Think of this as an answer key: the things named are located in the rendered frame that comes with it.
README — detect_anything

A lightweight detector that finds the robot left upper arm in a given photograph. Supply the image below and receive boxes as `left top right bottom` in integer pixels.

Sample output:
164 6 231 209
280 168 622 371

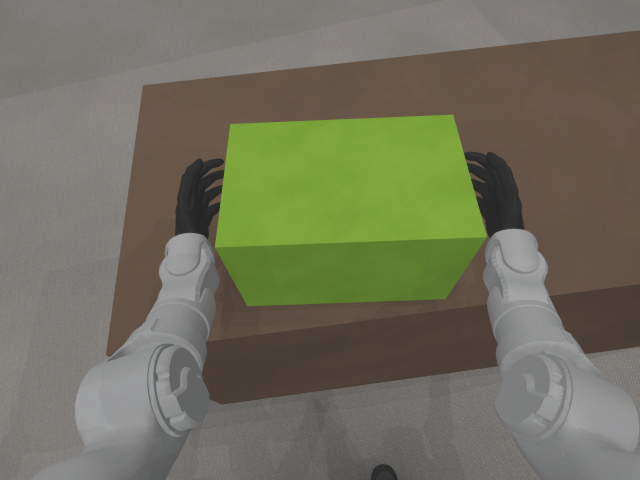
30 344 209 480

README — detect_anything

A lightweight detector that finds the robot left forearm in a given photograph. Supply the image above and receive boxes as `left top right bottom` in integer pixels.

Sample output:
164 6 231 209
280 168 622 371
75 233 220 443

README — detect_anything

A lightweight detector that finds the pedestal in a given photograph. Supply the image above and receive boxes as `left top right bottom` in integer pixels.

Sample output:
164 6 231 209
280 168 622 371
106 30 640 404

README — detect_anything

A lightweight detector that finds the robot right forearm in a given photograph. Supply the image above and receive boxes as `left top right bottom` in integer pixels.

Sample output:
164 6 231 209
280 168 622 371
483 229 639 442

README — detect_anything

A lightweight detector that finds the left robot hand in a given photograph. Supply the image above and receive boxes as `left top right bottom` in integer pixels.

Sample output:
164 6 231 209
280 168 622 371
175 159 224 239

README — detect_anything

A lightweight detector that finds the robot right upper arm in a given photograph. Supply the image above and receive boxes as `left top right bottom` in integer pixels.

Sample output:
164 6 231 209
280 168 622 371
495 353 640 480

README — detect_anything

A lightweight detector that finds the right robot hand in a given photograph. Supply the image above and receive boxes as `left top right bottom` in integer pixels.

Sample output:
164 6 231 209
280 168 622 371
464 152 524 238

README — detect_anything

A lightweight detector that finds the carton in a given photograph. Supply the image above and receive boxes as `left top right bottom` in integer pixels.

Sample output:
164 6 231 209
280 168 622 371
215 115 487 306

